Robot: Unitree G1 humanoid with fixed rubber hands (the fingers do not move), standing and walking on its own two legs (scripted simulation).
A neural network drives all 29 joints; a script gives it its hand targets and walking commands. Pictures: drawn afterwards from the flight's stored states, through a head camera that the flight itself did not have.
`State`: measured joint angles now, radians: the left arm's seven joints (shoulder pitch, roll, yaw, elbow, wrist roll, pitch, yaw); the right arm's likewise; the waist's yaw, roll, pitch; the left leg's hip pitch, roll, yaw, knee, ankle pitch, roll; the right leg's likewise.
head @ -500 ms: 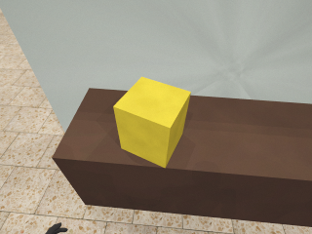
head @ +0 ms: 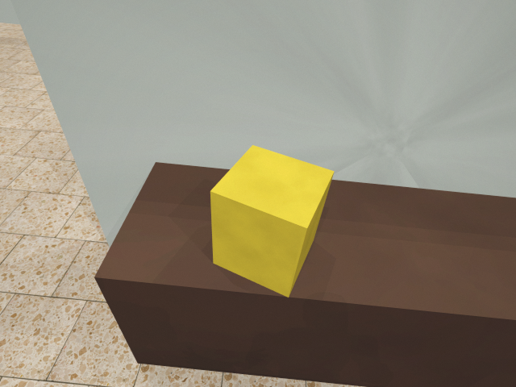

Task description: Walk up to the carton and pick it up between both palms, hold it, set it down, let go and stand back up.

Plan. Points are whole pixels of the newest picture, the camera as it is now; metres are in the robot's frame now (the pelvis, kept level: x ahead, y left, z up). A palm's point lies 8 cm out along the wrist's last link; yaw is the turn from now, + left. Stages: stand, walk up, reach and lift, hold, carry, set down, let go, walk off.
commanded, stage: walk up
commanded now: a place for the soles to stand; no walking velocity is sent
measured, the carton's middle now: (270, 219) +0.53 -0.05 -0.08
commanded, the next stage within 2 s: stand in 1.60 s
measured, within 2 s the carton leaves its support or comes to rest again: neither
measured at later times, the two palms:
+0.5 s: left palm (49, 376) +0.19 +0.32 -0.08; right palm out of the picture +0.10 -0.32 -0.11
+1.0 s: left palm (46, 363) +0.21 +0.34 -0.09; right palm out of the picture +0.15 -0.30 -0.11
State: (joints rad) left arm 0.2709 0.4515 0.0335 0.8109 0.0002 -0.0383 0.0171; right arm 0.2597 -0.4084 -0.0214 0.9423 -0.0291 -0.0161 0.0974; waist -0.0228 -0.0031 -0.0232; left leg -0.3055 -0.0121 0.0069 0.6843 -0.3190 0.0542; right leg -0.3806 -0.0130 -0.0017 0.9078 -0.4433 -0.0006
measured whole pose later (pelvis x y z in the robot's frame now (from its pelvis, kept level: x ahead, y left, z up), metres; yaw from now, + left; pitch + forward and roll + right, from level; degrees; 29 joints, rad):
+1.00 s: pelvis +0.10 +0.02 -0.01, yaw -4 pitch -4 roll -1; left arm 0.27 0.44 0.03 0.81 0.00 -0.02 0.03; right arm 0.23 -0.40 -0.02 0.90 -0.03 0.00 0.02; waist -0.02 0.01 0.02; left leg -0.27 -0.03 0.05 0.76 -0.42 0.06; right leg -0.36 -0.03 0.00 0.76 -0.36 -0.01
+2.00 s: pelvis +0.09 +0.00 +0.01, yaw -5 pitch -1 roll +1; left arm 0.27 0.42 0.03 0.81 0.00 -0.03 0.02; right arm 0.15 -0.40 -0.02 0.94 -0.03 0.00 0.02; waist -0.02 0.01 0.02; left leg -0.25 -0.03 0.05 0.57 -0.30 0.04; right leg -0.34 -0.03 0.00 0.59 -0.24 0.00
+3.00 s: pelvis +0.08 +0.00 +0.00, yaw -5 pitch -4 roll -1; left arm 0.07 0.31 0.13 0.58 0.00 0.08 -0.09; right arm 0.26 -0.16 -0.10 0.58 0.01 -0.24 -0.11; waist -0.01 0.03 0.13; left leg -0.26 0.01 0.05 0.71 -0.37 0.02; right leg -0.33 0.01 0.00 0.67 -0.27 -0.01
